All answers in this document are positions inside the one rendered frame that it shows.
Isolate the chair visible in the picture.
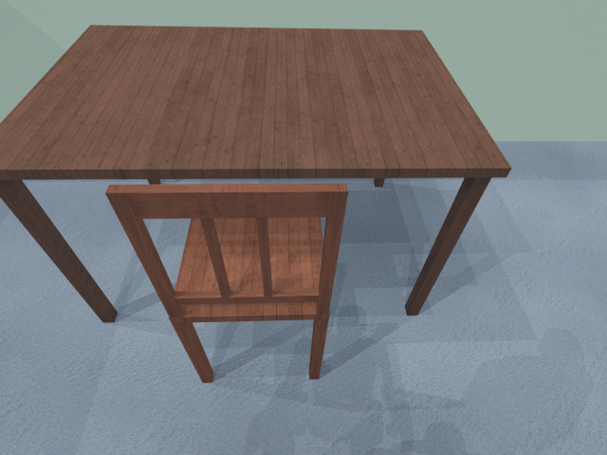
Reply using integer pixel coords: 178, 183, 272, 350
105, 183, 348, 383

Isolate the table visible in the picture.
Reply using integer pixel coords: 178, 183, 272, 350
0, 25, 512, 322

